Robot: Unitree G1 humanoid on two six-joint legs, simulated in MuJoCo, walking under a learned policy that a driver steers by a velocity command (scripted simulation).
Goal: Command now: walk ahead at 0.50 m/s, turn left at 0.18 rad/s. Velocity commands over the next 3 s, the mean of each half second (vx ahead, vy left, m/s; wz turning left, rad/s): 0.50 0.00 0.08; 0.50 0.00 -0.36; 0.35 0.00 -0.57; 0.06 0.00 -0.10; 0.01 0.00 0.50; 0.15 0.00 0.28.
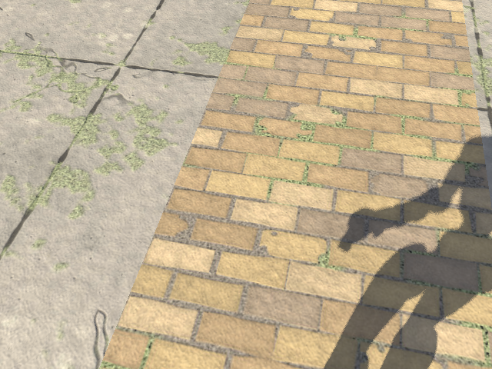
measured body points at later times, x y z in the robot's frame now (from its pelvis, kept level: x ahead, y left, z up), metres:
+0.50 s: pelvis +0.26 +0.04 +0.00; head +0.29 +0.05 +0.45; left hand +0.23 +0.29 -0.15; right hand +0.45 -0.20 -0.10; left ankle +0.34 +0.11 -0.73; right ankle +0.10 -0.08 -0.66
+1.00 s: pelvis +0.52 +0.01 -0.01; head +0.56 +0.00 +0.43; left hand +0.75 +0.20 -0.12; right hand +0.43 -0.22 -0.16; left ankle +0.35 +0.11 -0.71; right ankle +0.61 -0.06 -0.73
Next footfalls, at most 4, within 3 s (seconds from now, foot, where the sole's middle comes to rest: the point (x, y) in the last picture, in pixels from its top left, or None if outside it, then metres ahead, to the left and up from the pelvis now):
0.42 left None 0.38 0.11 -0.77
0.98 right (277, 306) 0.65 -0.07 -0.77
1.48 left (257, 220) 0.95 -0.03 -0.77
1.86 right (305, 270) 0.76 -0.16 -0.77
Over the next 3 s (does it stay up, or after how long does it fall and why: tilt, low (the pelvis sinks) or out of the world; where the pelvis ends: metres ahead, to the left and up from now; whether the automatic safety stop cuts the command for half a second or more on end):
stays up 0.82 -0.05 0.02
